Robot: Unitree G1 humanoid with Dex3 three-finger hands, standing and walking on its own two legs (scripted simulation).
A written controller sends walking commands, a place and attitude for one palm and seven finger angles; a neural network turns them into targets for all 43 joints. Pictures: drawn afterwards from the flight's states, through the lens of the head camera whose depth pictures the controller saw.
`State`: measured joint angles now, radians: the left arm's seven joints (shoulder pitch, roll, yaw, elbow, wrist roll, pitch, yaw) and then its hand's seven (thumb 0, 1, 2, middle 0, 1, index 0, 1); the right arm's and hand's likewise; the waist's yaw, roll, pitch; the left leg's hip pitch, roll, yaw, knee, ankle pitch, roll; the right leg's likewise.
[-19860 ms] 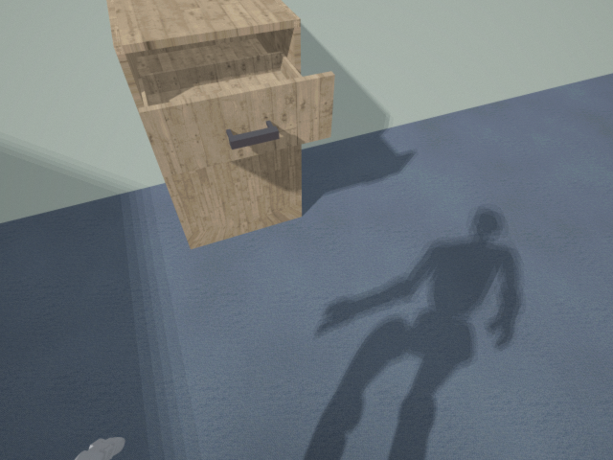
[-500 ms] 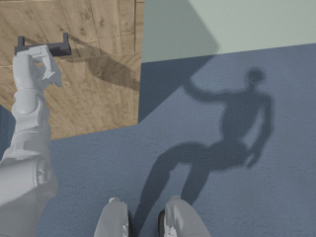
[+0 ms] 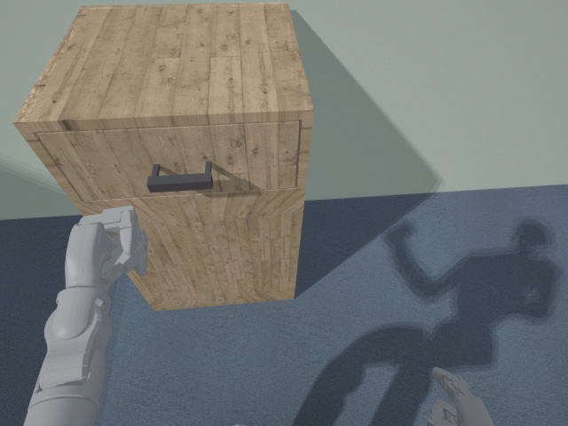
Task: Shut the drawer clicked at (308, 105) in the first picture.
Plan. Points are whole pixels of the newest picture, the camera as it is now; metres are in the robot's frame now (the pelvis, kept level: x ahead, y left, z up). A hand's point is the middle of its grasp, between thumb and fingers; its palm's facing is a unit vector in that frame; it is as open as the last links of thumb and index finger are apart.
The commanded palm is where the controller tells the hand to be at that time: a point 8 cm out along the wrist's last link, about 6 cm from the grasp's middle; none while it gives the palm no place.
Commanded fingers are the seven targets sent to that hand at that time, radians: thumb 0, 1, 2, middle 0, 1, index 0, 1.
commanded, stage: draw the hand back to the body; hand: left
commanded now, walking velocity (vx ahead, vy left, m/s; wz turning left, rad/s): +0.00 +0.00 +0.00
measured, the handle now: (181, 175) +0.55 +0.22 -0.02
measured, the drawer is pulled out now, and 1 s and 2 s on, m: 0.00 0.00 0.00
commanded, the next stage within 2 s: step back with the hand held close in 0.84 s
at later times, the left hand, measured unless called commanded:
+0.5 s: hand (69, 299) +0.22 +0.22 +0.16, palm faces +0.34 -0.88 -0.34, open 3.3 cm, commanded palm +0.17 +0.26 +0.19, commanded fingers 0.00 0.90 0.90 -1.40 -1.60 -1.40 -1.60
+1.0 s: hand (47, 331) +0.18 +0.21 +0.19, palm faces +0.39 -0.83 -0.39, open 3.3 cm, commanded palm +0.13 +0.25 +0.21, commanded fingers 0.00 0.90 0.90 -1.40 -1.60 -1.40 -1.60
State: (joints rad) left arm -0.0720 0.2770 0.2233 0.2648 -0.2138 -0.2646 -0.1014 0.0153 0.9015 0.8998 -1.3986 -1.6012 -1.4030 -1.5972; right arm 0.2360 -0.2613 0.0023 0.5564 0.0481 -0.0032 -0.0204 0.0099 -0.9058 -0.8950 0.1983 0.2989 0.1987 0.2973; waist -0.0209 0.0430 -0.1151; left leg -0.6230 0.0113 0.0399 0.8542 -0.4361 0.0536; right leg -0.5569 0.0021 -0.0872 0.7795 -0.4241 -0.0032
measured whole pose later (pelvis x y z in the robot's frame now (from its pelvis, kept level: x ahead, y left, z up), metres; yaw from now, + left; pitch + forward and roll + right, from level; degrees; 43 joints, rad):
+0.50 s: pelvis +0.01 -0.02 +0.04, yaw +0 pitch -2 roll +0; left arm 0.39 0.32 0.21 -0.28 -0.09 -0.04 0.10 0.02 0.90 0.90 -1.40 -1.60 -1.40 -1.60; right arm 0.20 -0.24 0.05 0.58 0.02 -0.04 -0.06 0.01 -0.90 -0.90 0.20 0.30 0.20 0.30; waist 0.04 0.07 0.00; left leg -0.14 -0.01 0.05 0.47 -0.28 0.03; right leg -0.10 0.00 -0.07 0.43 -0.29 -0.02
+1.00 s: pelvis +0.00 -0.03 +0.04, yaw +0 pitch -4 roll +0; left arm 0.54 0.32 0.28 -0.45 -0.08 -0.09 0.10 0.02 0.89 0.90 -1.40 -1.60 -1.41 -1.60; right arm 0.21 -0.23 0.02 0.60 0.01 -0.11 -0.07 0.02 -0.90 -0.90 0.20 0.30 0.20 0.30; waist 0.06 0.08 0.01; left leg -0.13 0.02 0.04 0.47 -0.28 0.01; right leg -0.08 0.03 -0.08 0.42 -0.28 -0.04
